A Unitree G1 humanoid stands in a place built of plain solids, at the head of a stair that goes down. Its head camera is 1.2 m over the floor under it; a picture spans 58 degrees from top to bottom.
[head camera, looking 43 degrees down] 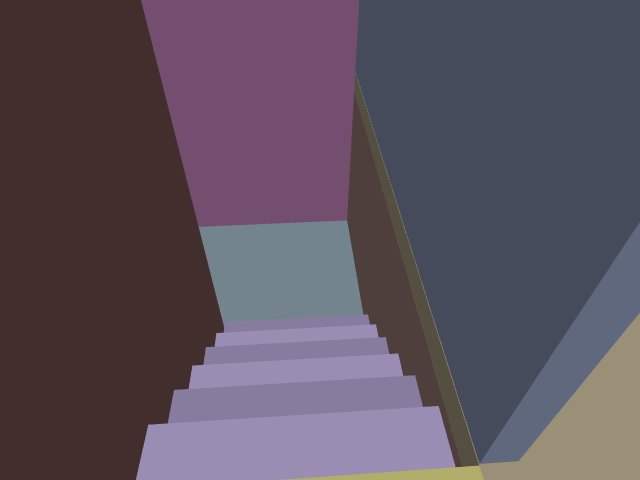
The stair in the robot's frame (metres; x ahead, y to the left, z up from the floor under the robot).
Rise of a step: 0.19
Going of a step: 0.23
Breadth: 0.96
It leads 4 degrees to the left of straight ahead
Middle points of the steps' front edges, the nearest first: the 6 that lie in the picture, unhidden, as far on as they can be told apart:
0.65 0.08 -0.19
0.87 0.09 -0.38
1.09 0.11 -0.57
1.31 0.12 -0.76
1.53 0.14 -0.95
1.75 0.15 -1.14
